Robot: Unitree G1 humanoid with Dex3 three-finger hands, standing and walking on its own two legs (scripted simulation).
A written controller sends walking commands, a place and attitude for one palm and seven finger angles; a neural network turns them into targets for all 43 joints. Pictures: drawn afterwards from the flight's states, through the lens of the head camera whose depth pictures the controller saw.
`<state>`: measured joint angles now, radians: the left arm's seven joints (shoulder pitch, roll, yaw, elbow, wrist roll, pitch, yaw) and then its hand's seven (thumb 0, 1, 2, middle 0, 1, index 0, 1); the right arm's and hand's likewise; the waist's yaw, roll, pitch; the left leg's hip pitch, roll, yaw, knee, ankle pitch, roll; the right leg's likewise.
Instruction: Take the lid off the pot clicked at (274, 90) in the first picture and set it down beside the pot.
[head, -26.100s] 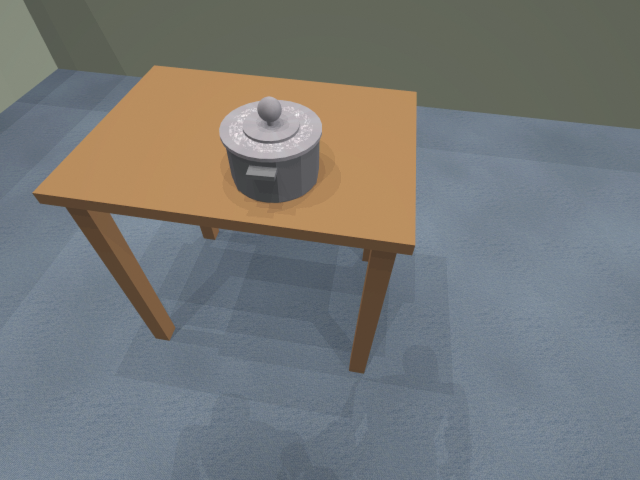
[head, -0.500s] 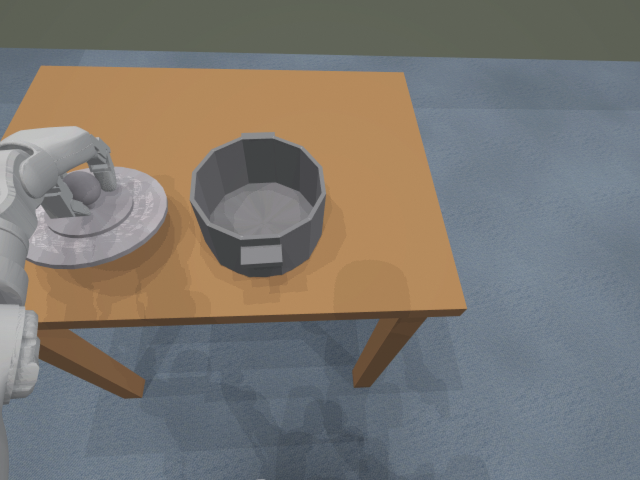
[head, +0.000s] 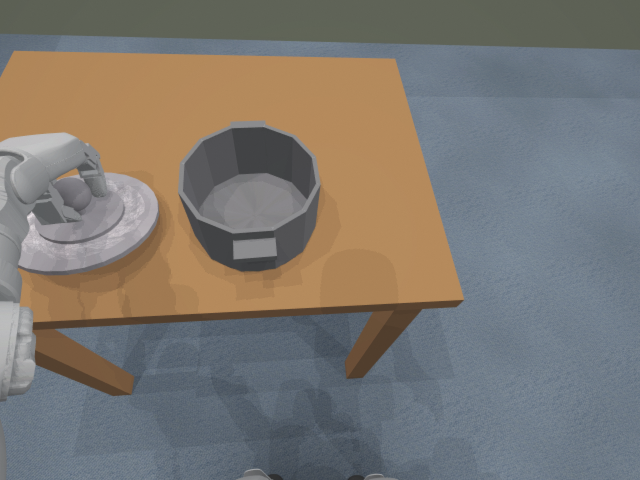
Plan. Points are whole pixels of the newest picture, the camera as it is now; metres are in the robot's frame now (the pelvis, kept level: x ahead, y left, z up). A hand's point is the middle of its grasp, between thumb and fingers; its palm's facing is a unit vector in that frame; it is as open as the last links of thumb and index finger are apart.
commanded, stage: lower the lid onto the table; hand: left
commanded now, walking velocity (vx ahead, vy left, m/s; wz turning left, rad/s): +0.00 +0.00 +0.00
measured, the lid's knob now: (71, 194) +0.48 +0.30 +0.02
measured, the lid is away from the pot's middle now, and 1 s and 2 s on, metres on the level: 0.24 0.25 0.25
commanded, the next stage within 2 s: open the fingers wide in 0.30 s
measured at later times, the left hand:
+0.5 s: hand (68, 216) +0.45 +0.30 +0.01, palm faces -0.50 -0.09 -0.86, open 7.1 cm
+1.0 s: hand (60, 219) +0.45 +0.31 +0.02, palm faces -0.49 -0.08 -0.87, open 7.7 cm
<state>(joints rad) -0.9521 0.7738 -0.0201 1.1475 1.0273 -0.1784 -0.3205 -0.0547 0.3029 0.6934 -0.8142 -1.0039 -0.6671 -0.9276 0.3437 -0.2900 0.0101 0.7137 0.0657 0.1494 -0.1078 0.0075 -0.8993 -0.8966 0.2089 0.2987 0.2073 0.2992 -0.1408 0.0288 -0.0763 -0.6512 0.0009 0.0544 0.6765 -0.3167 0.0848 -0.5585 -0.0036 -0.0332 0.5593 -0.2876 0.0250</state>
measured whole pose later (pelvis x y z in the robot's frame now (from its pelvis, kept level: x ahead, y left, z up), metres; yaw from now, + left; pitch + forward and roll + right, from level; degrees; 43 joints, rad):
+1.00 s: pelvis -0.01 +0.00 -0.01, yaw +0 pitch +18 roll -4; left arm -0.93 0.77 -0.03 1.13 1.02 -0.19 -0.27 0.00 0.36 0.59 -0.60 -1.03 -0.54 -1.00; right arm 0.34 -0.29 0.01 0.70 0.07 0.17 -0.10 0.01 -0.90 -0.90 0.21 0.30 0.21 0.30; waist -0.13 0.03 -0.10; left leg -0.76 0.01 0.04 0.79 -0.36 0.09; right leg -0.66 0.00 -0.04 0.67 -0.33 0.02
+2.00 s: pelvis +0.00 +0.00 +0.00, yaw +0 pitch +16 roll -4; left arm -0.91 0.77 -0.01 1.08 1.00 -0.16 -0.30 0.00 0.07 0.50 -0.31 -0.95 -0.32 -0.94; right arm 0.34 -0.28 0.01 0.69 0.08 0.18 -0.08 0.01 -0.90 -0.90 0.21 0.30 0.21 0.30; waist -0.12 0.04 -0.10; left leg -0.66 0.00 0.05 0.72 -0.34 0.08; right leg -0.57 0.00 -0.03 0.60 -0.31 0.03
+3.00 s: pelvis +0.00 +0.01 +0.01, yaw +2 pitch +12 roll -3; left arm -1.06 0.78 -0.09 1.05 0.97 -0.09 -0.42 0.00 0.06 0.50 -0.32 -0.95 -0.32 -0.94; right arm 0.31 -0.29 0.01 0.68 0.08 0.17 -0.06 0.01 -0.90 -0.90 0.21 0.30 0.21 0.30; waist -0.10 0.04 -0.07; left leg -0.50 -0.04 0.04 0.55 -0.27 0.10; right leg -0.40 -0.03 -0.03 0.44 -0.25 0.02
